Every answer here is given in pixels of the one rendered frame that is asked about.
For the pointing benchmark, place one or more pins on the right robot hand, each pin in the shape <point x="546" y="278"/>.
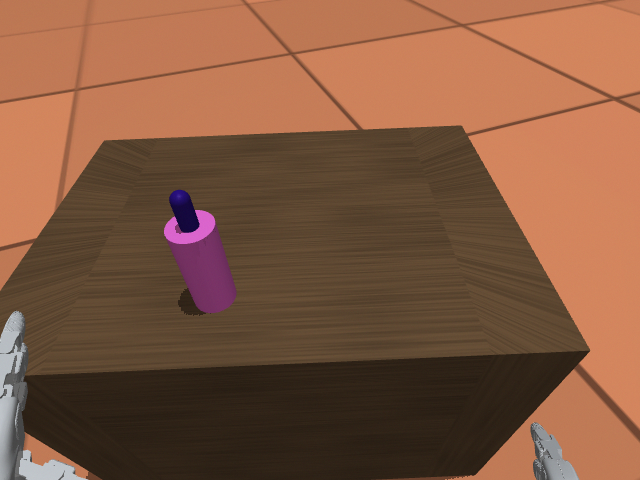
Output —
<point x="549" y="464"/>

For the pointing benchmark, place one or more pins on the bottle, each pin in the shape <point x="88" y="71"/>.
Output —
<point x="195" y="242"/>

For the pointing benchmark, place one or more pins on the left robot hand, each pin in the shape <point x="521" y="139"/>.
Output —
<point x="16" y="464"/>

